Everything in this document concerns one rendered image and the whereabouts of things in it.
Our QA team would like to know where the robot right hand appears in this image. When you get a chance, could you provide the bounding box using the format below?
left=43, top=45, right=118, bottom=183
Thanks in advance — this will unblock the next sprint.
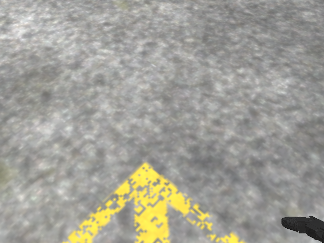
left=281, top=216, right=324, bottom=243

